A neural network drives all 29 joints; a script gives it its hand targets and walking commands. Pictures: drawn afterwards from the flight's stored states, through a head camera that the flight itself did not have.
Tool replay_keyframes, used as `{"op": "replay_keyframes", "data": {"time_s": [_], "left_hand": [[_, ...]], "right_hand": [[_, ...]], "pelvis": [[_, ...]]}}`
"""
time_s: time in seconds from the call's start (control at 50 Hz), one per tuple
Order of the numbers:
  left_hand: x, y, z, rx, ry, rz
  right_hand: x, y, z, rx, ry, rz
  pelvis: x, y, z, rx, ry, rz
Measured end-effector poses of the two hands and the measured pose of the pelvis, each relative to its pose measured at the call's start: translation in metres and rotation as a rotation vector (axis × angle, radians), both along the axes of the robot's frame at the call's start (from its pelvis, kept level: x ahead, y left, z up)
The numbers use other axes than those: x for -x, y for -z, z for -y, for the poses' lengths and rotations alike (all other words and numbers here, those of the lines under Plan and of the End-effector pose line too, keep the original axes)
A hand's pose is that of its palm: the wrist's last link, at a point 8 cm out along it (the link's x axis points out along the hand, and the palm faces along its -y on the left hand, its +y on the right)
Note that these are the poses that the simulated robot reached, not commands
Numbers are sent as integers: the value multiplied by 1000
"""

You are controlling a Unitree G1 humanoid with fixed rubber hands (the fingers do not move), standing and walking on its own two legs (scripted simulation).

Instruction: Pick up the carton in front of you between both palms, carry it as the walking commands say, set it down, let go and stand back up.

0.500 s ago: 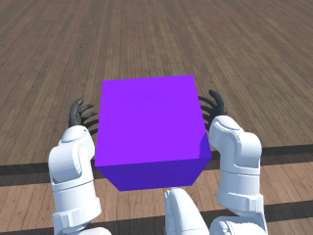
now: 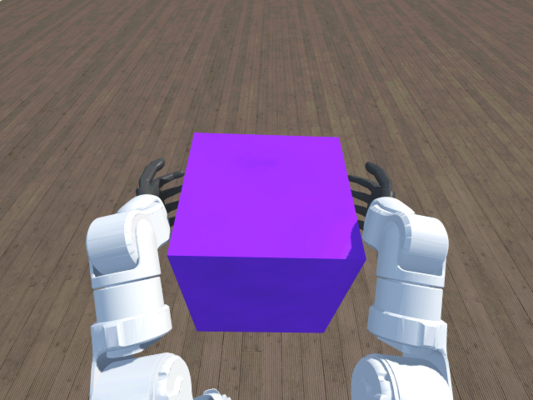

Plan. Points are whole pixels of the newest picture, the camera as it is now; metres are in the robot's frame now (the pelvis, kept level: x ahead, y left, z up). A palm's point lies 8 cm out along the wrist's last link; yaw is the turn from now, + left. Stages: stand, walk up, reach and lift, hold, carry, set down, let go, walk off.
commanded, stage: carry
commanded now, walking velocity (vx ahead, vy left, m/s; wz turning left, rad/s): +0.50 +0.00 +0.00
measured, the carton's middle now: (263, 240) +0.36 -0.02 +0.08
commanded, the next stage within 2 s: none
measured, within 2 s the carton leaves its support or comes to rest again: neither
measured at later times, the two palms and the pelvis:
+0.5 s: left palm (161, 37) +0.67 +0.14 +0.28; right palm (329, 18) +0.71 -0.17 +0.28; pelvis +0.34 -0.06 +0.14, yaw +1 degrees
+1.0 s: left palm out of the picture +1.00 +0.13 +0.33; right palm out of the picture +0.99 -0.17 +0.33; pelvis +0.65 -0.02 +0.19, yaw -1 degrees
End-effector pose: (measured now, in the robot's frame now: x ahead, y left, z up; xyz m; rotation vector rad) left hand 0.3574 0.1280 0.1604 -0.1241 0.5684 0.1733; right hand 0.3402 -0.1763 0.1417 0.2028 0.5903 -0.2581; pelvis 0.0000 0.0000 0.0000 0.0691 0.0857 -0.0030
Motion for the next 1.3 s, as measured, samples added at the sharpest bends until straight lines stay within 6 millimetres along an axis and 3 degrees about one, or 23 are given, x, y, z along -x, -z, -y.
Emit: {"op": "replay_keyframes", "data": {"time_s": [0.04,0.1,0.18,0.32,0.4,0.46,0.56,0.68,0.76,0.82,0.9,1.02,1.18,1.3], "left_hand": [[-37,4,9,-16,26,-26],[-75,4,20,-9,35,-61],[-120,-22,29,12,32,-35],[-219,-81,16,4,-37,91],[-272,-96,3,31,-93,67],[-295,-106,-4,24,-147,14],[-340,-137,-9,23,-198,-20],[-425,-197,9,15,-129,85],[-482,-215,23,0,-72,84],[-525,-215,24,-6,-51,54],[-585,-200,12,-3,-46,27],[-655,-163,-7,29,-39,-81],[-727,-144,-5,69,-51,-77],[-783,-140,17,11,-43,-28]], "right_hand": [[-18,-3,7,-7,37,-15],[-38,-12,22,22,101,-46],[-83,-44,31,8,128,-8],[-213,-118,20,62,28,127],[-297,-131,5,63,-86,110],[-350,-131,-2,88,-129,49],[-402,-153,-6,40,-136,6],[-466,-205,13,59,-91,103],[-509,-224,26,56,-61,101],[-545,-226,27,41,-48,70],[-601,-219,15,35,-41,45],[-661,-185,-5,38,-26,-66],[-734,-167,-5,32,-20,-58],[-801,-161,11,52,-84,-8]], "pelvis": [[-24,-10,-7,-9,-3,8],[-55,-34,-8,-20,1,19],[-104,-65,-7,15,8,33],[-212,-90,19,81,-3,17],[-285,-101,48,105,-12,24],[-322,-119,61,110,-16,40],[-375,-159,69,100,-30,49],[-443,-187,66,81,-38,35],[-498,-195,57,79,-32,22],[-543,-196,46,78,-29,21],[-604,-186,28,77,-6,31],[-663,-195,16,77,19,17],[-747,-212,21,91,7,-5],[-832,-202,40,73,3,8]]}}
